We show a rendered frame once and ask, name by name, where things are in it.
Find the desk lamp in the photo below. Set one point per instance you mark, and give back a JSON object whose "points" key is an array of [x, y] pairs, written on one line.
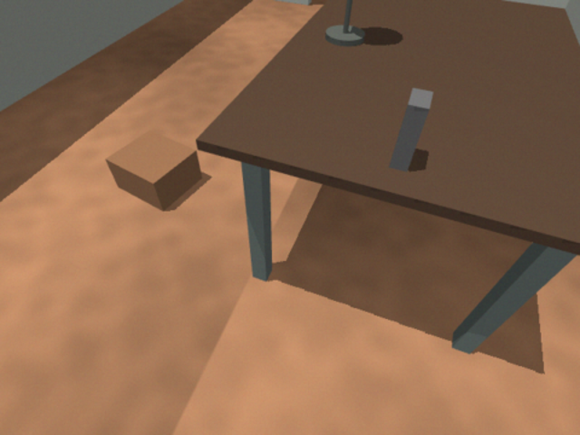
{"points": [[345, 35]]}

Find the table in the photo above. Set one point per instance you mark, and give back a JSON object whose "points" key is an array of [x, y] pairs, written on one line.
{"points": [[499, 150]]}

